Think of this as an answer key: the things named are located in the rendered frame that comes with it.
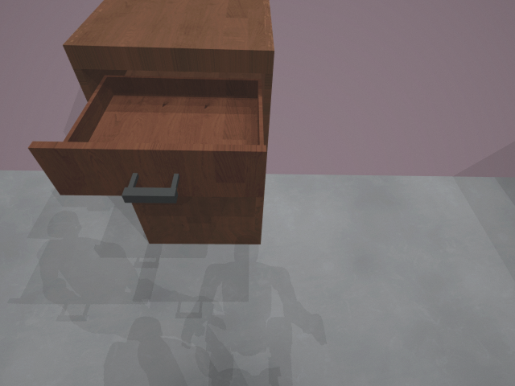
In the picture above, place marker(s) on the handle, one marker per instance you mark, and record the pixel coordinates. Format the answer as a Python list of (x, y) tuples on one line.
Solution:
[(133, 194)]

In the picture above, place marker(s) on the cabinet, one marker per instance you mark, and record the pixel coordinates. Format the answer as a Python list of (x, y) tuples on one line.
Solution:
[(183, 38)]

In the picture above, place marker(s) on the drawer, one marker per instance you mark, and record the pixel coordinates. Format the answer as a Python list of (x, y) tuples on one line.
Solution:
[(207, 130)]

